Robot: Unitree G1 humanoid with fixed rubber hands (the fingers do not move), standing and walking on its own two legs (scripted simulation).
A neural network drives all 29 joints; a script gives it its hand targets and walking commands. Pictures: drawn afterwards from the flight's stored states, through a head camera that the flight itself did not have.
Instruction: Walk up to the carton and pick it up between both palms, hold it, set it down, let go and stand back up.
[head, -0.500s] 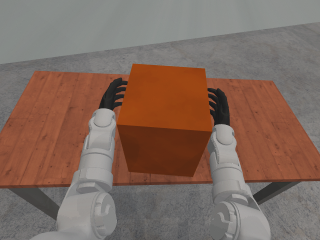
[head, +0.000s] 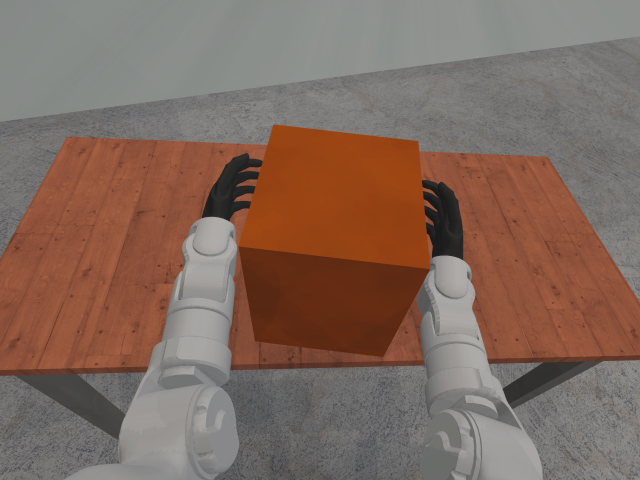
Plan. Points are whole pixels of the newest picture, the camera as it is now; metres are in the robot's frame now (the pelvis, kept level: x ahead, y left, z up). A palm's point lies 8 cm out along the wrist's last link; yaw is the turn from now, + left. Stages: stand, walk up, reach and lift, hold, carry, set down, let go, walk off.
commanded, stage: set down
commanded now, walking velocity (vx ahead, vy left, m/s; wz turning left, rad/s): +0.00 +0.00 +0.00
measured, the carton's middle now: (331, 247) +0.40 -0.05 +0.02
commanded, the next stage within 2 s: none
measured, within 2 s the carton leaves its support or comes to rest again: rests again in 0.66 s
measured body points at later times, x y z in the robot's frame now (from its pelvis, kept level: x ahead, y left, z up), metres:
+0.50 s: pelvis +0.00 +0.00 +0.00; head +0.03 +0.02 +0.45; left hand +0.42 +0.10 +0.09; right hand +0.37 -0.19 +0.08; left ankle -0.04 +0.12 -0.75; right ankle -0.01 -0.13 -0.75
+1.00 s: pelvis +0.00 +0.00 -0.01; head +0.03 +0.01 +0.44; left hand +0.43 +0.12 +0.07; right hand +0.38 -0.18 +0.04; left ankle -0.04 +0.12 -0.75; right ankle -0.01 -0.13 -0.75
